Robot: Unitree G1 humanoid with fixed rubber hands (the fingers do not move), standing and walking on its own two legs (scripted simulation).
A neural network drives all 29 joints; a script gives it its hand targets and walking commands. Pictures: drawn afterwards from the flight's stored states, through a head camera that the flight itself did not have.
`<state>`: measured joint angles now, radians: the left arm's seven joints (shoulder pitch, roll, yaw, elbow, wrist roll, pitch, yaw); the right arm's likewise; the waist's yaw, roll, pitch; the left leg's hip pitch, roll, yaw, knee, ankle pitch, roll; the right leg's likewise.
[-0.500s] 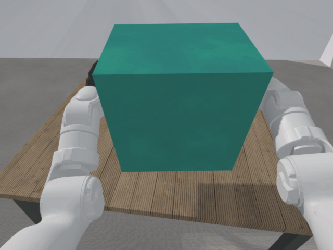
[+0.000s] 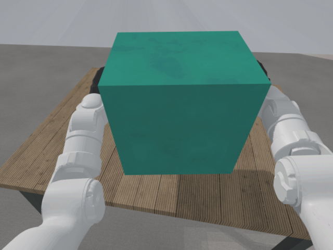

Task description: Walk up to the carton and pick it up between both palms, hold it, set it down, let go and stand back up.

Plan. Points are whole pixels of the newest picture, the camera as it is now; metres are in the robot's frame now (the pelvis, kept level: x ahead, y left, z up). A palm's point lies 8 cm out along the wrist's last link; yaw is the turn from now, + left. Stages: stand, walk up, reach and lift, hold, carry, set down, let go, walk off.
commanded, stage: set down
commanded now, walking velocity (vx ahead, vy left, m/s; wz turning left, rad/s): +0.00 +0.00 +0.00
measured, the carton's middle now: (177, 107) +0.43 +0.02 +0.17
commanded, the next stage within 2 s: none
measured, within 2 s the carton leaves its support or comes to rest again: rests again in 1.56 s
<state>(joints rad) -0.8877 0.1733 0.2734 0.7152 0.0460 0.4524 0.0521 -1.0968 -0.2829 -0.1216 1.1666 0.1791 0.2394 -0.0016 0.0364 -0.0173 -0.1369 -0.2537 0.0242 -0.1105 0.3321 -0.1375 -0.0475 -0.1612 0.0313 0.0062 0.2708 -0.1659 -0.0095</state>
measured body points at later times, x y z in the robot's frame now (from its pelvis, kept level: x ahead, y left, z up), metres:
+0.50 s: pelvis +0.01 +0.00 +0.00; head +0.00 +0.00 +0.45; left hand +0.43 +0.21 +0.17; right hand +0.47 -0.17 +0.18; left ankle +0.02 +0.14 -0.75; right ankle -0.02 -0.11 -0.75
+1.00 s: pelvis +0.01 -0.01 +0.00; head +0.03 -0.01 +0.45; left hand +0.43 +0.20 +0.13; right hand +0.48 -0.18 +0.14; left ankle +0.02 +0.14 -0.75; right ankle -0.02 -0.11 -0.75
